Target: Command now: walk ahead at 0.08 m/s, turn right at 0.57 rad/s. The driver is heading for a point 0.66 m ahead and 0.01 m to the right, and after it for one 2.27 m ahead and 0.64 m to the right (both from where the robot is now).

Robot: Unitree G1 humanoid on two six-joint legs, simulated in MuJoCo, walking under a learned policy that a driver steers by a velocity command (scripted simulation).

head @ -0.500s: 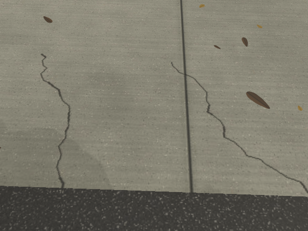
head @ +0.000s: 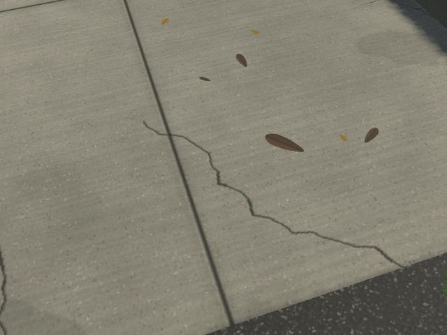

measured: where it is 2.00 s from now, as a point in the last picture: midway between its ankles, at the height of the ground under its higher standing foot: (261, 310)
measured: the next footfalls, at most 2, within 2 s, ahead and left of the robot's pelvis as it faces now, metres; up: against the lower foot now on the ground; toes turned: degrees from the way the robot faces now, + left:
left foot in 0.46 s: +0.11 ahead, +0.12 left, +0.00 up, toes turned -13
right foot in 0.78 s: -0.01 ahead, -0.07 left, +0.00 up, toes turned -9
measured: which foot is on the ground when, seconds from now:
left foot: up 0.00-0.44, down 0.46-1.00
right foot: down 0.00-0.46, up 0.48-0.76, down 0.78-1.00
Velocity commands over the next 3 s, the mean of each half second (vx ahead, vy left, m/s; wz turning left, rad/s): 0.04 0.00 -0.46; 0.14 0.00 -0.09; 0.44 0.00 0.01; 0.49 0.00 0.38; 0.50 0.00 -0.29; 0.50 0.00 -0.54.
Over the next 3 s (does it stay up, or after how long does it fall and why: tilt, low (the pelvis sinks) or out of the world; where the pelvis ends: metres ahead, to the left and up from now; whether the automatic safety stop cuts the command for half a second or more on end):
stays up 1.06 -0.21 -0.11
